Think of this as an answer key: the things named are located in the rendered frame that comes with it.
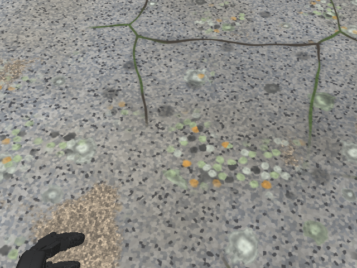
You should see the robot left hand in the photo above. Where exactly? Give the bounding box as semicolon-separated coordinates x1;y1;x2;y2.
16;232;85;268

